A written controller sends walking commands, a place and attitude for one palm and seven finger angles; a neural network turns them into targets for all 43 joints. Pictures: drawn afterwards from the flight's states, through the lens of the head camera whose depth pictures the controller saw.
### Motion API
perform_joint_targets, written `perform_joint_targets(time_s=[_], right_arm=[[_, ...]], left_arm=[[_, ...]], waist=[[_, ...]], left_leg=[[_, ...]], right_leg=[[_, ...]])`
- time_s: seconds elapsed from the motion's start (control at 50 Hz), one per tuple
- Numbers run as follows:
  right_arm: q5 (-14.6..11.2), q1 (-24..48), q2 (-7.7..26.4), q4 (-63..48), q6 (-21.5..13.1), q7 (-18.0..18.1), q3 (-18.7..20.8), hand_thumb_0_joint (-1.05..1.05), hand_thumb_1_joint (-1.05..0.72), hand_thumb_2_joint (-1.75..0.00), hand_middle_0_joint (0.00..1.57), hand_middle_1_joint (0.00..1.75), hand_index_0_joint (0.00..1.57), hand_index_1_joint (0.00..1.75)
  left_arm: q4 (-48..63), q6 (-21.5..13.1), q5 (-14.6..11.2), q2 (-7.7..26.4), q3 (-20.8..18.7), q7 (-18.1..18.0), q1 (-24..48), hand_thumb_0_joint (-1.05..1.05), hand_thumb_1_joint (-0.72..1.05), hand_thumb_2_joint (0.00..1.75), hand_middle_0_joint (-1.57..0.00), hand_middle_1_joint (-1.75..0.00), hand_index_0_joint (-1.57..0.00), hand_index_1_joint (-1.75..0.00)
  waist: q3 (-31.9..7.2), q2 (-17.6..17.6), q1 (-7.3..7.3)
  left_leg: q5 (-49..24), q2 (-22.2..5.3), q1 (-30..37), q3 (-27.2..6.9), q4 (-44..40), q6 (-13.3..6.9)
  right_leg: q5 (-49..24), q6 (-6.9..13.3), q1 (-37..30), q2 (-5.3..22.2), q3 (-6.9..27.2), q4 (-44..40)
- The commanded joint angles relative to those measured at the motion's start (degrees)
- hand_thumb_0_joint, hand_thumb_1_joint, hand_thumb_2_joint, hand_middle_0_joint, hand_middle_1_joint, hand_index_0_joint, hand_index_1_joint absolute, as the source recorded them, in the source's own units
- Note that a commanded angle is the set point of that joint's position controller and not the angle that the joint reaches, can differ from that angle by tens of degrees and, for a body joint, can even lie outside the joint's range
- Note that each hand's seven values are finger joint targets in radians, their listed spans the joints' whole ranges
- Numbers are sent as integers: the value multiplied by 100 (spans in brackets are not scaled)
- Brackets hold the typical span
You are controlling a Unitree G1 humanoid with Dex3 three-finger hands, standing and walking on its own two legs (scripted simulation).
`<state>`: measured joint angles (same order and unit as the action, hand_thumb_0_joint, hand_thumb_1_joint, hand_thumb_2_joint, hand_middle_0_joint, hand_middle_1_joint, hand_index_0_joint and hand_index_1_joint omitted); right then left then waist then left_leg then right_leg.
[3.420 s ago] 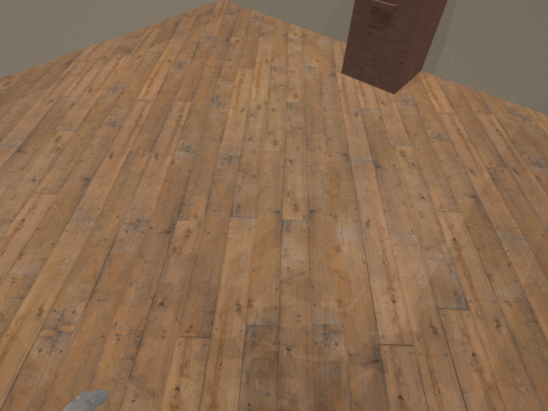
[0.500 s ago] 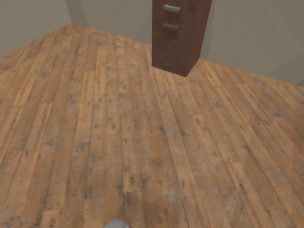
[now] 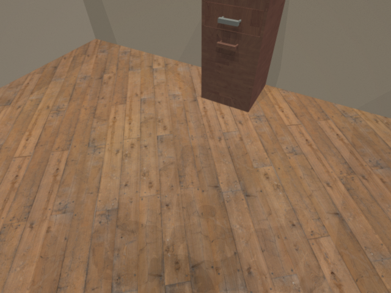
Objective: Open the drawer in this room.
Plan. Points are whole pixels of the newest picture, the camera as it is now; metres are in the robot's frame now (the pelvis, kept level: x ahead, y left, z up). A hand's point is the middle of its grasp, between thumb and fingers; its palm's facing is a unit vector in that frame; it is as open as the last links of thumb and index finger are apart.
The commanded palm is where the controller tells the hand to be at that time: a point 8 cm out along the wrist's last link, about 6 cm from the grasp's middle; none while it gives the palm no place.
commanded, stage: turn or walk to find it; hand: left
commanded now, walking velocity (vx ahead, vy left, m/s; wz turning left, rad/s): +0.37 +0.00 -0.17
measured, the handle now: (229, 20) +1.65 -0.15 -0.09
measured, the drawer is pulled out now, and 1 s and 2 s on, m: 0.00 0.00 0.00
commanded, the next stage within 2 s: stand and wait in 0.90 s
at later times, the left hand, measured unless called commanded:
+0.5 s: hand out of the picture +0.08 +0.16 -0.18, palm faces +0.11 -0.99 -0.12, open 7.4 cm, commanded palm none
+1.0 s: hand (162, 160) +0.55 +0.14 -0.15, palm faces -0.08 -0.97 -0.24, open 7.4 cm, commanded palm none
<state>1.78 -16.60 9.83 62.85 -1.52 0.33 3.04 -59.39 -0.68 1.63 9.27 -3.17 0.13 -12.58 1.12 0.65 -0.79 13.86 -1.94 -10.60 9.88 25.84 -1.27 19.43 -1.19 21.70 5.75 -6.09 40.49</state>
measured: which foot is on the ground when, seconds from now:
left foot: down 0.00-0.06, up 0.08-0.48, down 0.50-0.92, up 0.94-1.00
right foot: up 0.00-0.02, down 0.04-0.50, up 0.52-0.90, down 0.92-1.00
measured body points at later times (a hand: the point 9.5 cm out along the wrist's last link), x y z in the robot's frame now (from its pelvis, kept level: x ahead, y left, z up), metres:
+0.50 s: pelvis +0.19 +0.01 -0.01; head +0.23 +0.03 +0.44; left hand +0.08 +0.21 -0.17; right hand +0.29 -0.23 -0.15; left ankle +0.29 +0.13 -0.74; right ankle +0.06 -0.11 -0.74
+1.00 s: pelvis +0.40 -0.03 -0.01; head +0.42 -0.06 +0.44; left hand +0.56 +0.19 -0.13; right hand +0.31 -0.24 -0.18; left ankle +0.30 +0.12 -0.69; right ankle +0.46 -0.13 -0.74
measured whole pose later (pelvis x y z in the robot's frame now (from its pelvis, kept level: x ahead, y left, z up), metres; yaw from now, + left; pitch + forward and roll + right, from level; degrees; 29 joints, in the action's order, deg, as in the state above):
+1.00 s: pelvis +0.40 -0.03 -0.01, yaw -3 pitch -1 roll +1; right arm 0.8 -21.7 9.4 66.0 -0.8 0.4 2.5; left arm -56.0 -4.5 1.3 10.0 -2.4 0.4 -3.4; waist 4.5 2.1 -3.4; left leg 30.3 -5.0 -13.7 5.2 53.3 1.6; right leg 13.0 2.2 20.7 5.3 -9.7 35.3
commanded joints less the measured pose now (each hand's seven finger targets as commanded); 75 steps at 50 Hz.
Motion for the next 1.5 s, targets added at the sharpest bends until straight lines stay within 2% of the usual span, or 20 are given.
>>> perform_joint_targets(time_s=[0.0, 0.04, 0.06, 0.12, 0.18, 0.36, 0.44, 0.48, 0.56, 0.64, 0.8, 0.86, 0.88, 0.9, 0.92, 0.98, 1.06, 1.18, 1.28, 1.48], right_arm=[[-21, 83, 662, -293, -46, 6, 151, 0, -90, -90, 20, 30, 20, 30], [-70, 328, 170, -617, -67, -68, 30, 0, -90, -90, 20, 30, 20, 30], [-25, 551, 521, -717, -41, -84, 78, 0, -90, -90, 20, 30, 20, 30], [7, 508, 395, -546, -43, -144, 127, 0, -90, -90, 20, 30, 20, 30], [3, 187, 194, -417, -2, -169, 105, 0, -90, -90, 20, 30, 20, 30], [-64, 1273, 160, -836, -119, -243, 21, 0, -90, -90, 20, 30, 20, 30], [-24, 117, 501, -445, -232, -114, 91, 0, -90, -90, 20, 30, 20, 30], [39, -1439, 1637, -62, -251, 18, 364, 0, -90, -90, 20, 30, 20, 30], [-23, -349, 710, -288, -277, 61, 150, 0, -90, -90, 20, 30, 20, 30], [-17, -110, 479, -347, -342, 72, 140, 0, -90, -90, 20, 30, 20, 30], [1, -380, 760, -216, -262, 16, 178, 0, -90, -90, 20, 30, 20, 30], [-33, -488, 678, -133, -194, 29, 114, 0, -90, -90, 20, 30, 20, 30], [-78, -439, 580, -137, -223, 10, 81, 0, -90, -90, 20, 30, 20, 30], [-121, -685, 201, -229, -245, -7, 12, 0, -90, -90, 20, 30, 20, 30], [-154, -576, 420, -338, -160, 50, 18, 0, -90, -90, 20, 30, 20, 30], [-118, -166, 265, -252, -36, 67, 5, 0, -90, -90, 20, 30, 20, 30], [-100, -631, -68, -12, 136, 29, -90, 0, -90, -90, 20, 30, 20, 30], [-74, -501, 54, 18, 68, 40, -159, 0, -90, -90, 20, 30, 20, 30], [-84, 208, 561, -88, 14, 118, -168, 0, -90, -90, 20, 30, 20, 30], [-137, 27, 459, 97, -32, 157, -206, 0, -90, -90, 20, 30, 20, 30]], left_arm=[[-61, -107, 36, 321, -58, 15, -1036, 0, 90, 90, -20, -30, -20, -30], [-217, -181, 35, 1197, -235, -64, -1807, 0, 90, 90, -20, -30, -20, -30], [-230, -211, -47, 1220, -256, -119, -1888, 0, 90, 90, -20, -30, -20, -30], [-34, -287, -27, 700, -114, -131, -1048, 0, 90, 90, -20, -30, -20, -30], [-87, -389, -30, 540, -64, -112, -1026, 0, 90, 90, -20, -30, -20, -30], [-529, -418, -17, 654, -59, -108, -1495, 0, 90, 90, -20, -30, -20, -30], [-553, -361, -63, 681, -102, -111, -1287, 0, 90, 90, -20, -30, -20, -30], [-340, -337, -128, 180, -38, -17, -1459, 0, 90, 90, -20, -30, -20, -30], [-164, -285, -16, 246, -81, 65, -411, 0, 90, 90, -20, -30, -20, -30], [-80, -56, 25, -13, -78, 89, -599, 0, 90, 90, -20, -30, -20, -30], [509, -81, 19, 223, -68, 146, 556, 0, 90, 90, -20, -30, -20, -30], [297, -200, 30, 432, -70, 78, -52, 0, 90, 90, -20, -30, -20, -30], [62, -284, 41, 782, -146, 27, -778, 0, 90, 90, -20, -30, -20, -30], [-120, -330, 63, 1440, -281, -51, -1405, 0, 90, 90, -20, -30, -20, -30], [-153, -332, -60, 1668, -279, -44, -1607, 0, 90, 90, -20, -30, -20, -30], [109, -277, -62, 1016, -92, -149, -361, 0, 90, 90, -20, -30, -20, -30], [165, -255, -40, 676, 45, -164, 240, 0, 90, 90, -20, -30, -20, -30], [4, -115, -112, 623, 33, -184, 170, 0, 90, 90, -20, -30, -20, -30], [-228, 66, -127, 334, 160, -157, -323, 0, 90, 90, -20, -30, -20, -30], [-663, -63, -104, 374, 283, -223, -824, 0, 90, 90, -20, -30, -20, -30]], waist=[[242, -70, 444], [376, -2244, 781], [448, -2061, 815], [636, -588, 296], [407, -658, 102], [539, -784, 347], [-28, -346, -261], [-1103, 1908, -712], [211, 498, -285], [295, 603, 87], [427, 584, -25], [5, 95, 292], [-455, -262, 627], [-1128, -1653, 710], [-1327, -1677, 756], [-312, -694, 339], [-203, -1016, -107], [-192, -748, -113], [282, 1174, 192], [-4, 41, 49]], left_leg=[[1770, -1061, -1139, -888, -367, -288], [2039, -47, -2981, 45, 2420, 137], [1721, -303, -3118, -488, 3241, 84], [402, -641, -2837, -784, 3650, 164], [-99, -628, -2462, -590, 3235, 295], [-212, -497, -1983, -281, 1294, 224], [-382, -164, 249, 16, 224, 49], [-69, -2404, 2516, -2919, -674, -730], [433, -2198, 478, -2163, -1447, -687], [-204, -1703, -215, -944, -1627, -616], [-879, -1506, 341, -597, -1334, -626], [-1951, -1089, 104, -460, 13, -318], [-1564, -825, -581, -240, 1019, -84], [846, -155, -1737, 110, 2587, 175], [2303, -73, -1816, -489, 3565, 223], [1435, -521, -1965, -935, 4033, 296], [757, -428, -950, -590, 2587, 433], [-591, -338, 207, -388, 184, 457], [-535, -1134, -648, -1341, -1196, -50], [-1864, -778, 478, -729, -711, 66]], right_leg=[[-372, 55, -1595, -169, -56, -1317], [1689, 953, -2488, 1703, 2996, -3153], [2407, 1216, -2125, 1961, 3589, -3627], [1032, 989, -1384, 1418, 2158, -3362], [-345, 856, -1388, 979, 1144, -3246], [-1645, 893, -1828, 1024, 864, -2887], [-2851, 617, -1408, 604, 373, -1151], [908, 153, 772, -488, -240, 1982], [173, 228, 1409, 255, 567, 3145], [-240, 71, 850, 341, 348, 1989], [-810, -13, 504, 57, -90, -295], [-1375, 63, -1131, -278, -326, -1345], [-2234, 206, -2394, 252, 182, -1332], [-3801, 697, -3661, 1773, 1706, -1460], [-4730, 1178, -3350, 2266, 2129, -1755], [-4060, 1113, -1889, 1798, 1224, -2048], [-3196, 803, -763, 1145, 178, -2405], [-1560, 567, -570, 751, 109, -2051], [-483, -69, -1220, 65, -40, -1692], [-1614, 30, -1312, 329, 175, -2269]])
